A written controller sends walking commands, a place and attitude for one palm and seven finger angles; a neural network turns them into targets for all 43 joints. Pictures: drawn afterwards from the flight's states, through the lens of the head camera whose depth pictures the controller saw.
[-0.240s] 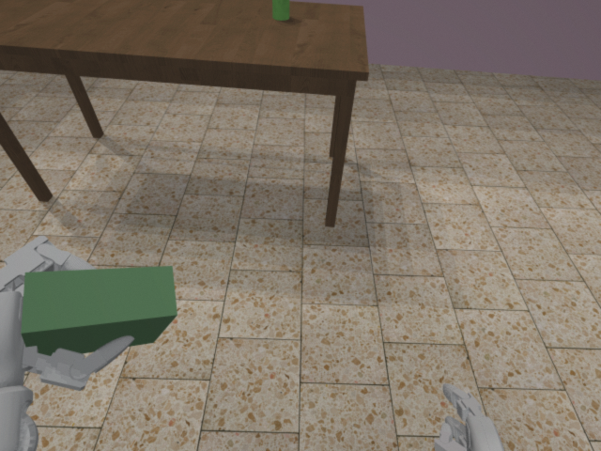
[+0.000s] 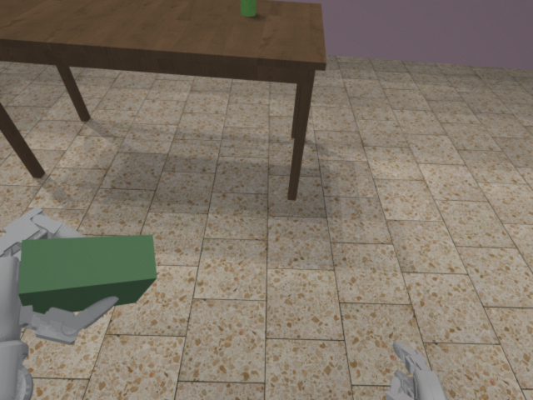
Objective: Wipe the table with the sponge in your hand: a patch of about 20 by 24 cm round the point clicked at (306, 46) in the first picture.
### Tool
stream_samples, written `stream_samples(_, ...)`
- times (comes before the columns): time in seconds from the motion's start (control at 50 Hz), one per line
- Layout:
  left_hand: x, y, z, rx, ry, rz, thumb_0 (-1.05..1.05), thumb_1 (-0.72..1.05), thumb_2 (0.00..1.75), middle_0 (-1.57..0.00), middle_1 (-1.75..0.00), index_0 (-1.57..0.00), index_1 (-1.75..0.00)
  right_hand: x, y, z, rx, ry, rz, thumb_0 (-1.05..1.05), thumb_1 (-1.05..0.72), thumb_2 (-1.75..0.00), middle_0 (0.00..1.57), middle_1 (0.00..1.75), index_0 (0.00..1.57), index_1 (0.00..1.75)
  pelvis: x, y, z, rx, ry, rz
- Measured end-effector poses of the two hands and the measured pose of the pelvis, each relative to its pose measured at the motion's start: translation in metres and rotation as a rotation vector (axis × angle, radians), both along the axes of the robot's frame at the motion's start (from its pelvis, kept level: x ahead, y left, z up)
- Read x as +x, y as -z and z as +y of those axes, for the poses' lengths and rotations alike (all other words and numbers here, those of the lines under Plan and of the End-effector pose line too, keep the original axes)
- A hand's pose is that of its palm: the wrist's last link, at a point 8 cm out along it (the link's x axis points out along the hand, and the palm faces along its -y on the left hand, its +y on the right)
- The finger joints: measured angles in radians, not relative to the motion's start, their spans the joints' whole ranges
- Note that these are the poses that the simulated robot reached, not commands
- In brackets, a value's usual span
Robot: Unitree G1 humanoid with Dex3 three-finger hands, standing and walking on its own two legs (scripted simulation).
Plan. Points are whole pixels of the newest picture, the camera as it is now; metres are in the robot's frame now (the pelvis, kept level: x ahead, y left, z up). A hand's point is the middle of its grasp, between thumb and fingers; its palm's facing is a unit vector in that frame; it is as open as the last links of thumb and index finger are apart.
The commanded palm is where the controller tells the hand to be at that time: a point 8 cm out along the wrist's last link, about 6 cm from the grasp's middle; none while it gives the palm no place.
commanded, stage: stand and wait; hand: left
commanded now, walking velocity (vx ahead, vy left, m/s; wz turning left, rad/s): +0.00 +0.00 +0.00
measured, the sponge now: (108, 275) +0.23 +0.21 +0.14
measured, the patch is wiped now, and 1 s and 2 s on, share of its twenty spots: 0.00 0.00 0.00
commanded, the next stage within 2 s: look at it before walking up in 0.02 s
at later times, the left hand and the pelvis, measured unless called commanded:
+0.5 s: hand (56, 278) +0.21 +0.25 +0.16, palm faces +0.45 -0.80 -0.40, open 9.6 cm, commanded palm +0.15 +0.29 +0.18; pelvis +0.01 +0.00 +0.00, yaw +3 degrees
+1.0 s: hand (97, 217) +0.29 +0.24 +0.16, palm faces +0.49 -0.73 -0.49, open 9.5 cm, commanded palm +0.22 +0.28 +0.18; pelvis +0.11 -0.03 -0.02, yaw +11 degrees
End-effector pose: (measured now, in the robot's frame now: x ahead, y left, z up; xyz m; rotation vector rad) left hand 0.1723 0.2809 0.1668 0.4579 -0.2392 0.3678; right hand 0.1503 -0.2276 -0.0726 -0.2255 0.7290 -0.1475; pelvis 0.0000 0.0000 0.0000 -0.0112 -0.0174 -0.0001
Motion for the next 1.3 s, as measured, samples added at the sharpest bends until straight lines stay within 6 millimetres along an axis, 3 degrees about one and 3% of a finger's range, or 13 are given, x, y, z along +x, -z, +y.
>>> stream_samples(0.38, -0.007, -0.002, -0.001, 0.011, -0.008, -0.008, 0.00, -0.44, 0.98, -0.81, -1.33, -0.81, -1.33, -0.006, 0.004, -0.002, 0.002, 0.000, 0.004, 0.01, -0.90, -0.89, 0.20, 0.30, 0.20, 0.30, -0.002, 0.002, 0.000, 0.001, -0.016, -0.003)
stream_samples(0.52, -0.008, -0.007, 0.005, 0.038, -0.056, -0.032, 0.00, -0.44, 0.98, -0.81, -1.33, -0.81, -1.33, 0.001, 0.014, -0.004, -0.019, -0.013, 0.046, 0.01, -0.90, -0.89, 0.20, 0.30, 0.20, 0.30, 0.010, 0.006, -0.001, -0.003, -0.069, 0.011)
stream_samples(0.64, -0.007, 0.003, 0.025, 0.015, -0.105, -0.071, 0.00, -0.44, 0.98, -0.81, -1.33, -0.81, -1.33, 0.017, 0.024, 0.001, -0.044, -0.026, 0.083, 0.01, -0.90, -0.89, 0.20, 0.30, 0.20, 0.30, 0.031, 0.016, 0.010, 0.024, -0.098, -0.015)
stream_samples(0.74, 0.013, 0.003, 0.034, 0.031, -0.143, -0.020, -0.01, -0.44, 0.98, -0.81, -1.33, -0.81, -1.33, 0.038, 0.022, 0.021, 0.000, -0.053, 0.080, 0.01, -0.90, -0.89, 0.20, 0.30, 0.20, 0.30, 0.050, 0.007, 0.010, -0.005, -0.123, -0.001)
stream_samples(0.84, 0.035, -0.014, 0.019, 0.049, -0.124, -0.027, -0.01, -0.44, 0.98, -0.81, -1.33, -0.81, -1.33, 0.065, 0.019, 0.035, 0.060, -0.120, 0.093, 0.01, -0.90, -0.89, 0.20, 0.30, 0.20, 0.30, 0.071, -0.001, 0.000, -0.020, -0.130, 0.010)
stream_samples(0.92, 0.055, -0.019, 0.001, 0.099, -0.105, -0.003, 0.00, -0.44, 0.98, -0.81, -1.33, -0.81, -1.33, 0.095, 0.028, 0.031, 0.093, -0.141, 0.088, 0.01, -0.90, -0.89, 0.21, 0.30, 0.21, 0.30, 0.094, 0.003, -0.014, -0.014, -0.135, 0.013)
stream_samples(1.02, 0.077, -0.010, -0.012, 0.112, -0.130, 0.010, 0.00, -0.44, 0.98, -0.81, -1.33, -0.81, -1.33, 0.140, 0.045, 0.009, 0.066, -0.167, 0.117, 0.01, -0.90, -0.89, 0.21, 0.30, 0.21, 0.30, 0.119, 0.014, -0.027, -0.002, -0.197, -0.008)
stream_samples(1.16, 0.090, -0.006, 0.000, 0.079, -0.211, 0.083, 0.00, -0.44, 0.98, -0.81, -1.33, -0.81, -1.33, 0.201, 0.018, -0.015, -0.029, -0.178, 0.117, 0.01, -0.90, -0.89, 0.20, 0.30, 0.20, 0.30, 0.159, 0.000, -0.027, 0.030, -0.227, 0.006)
stream_samples(1.24, 0.107, -0.012, 0.011, 0.070, -0.239, 0.029, 0.00, -0.44, 0.98, -0.81, -1.33, -0.81, -1.33, 0.236, 0.005, -0.010, -0.087, -0.219, 0.105, 0.01, -0.90, -0.89, 0.20, 0.30, 0.20, 0.30, 0.183, -0.003, -0.019, 0.037, -0.261, 0.014)
stream_samples(1.3, 0.122, -0.015, 0.023, 0.064, -0.254, -0.031, 0.00, -0.44, 0.98, -0.81, -1.33, -0.81, -1.33, 0.264, 0.000, 0.005, -0.110, -0.238, 0.080, 0.01, -0.90, -0.89, 0.20, 0.30, 0.20, 0.30, 0.203, 0.002, -0.007, 0.041, -0.268, 0.018)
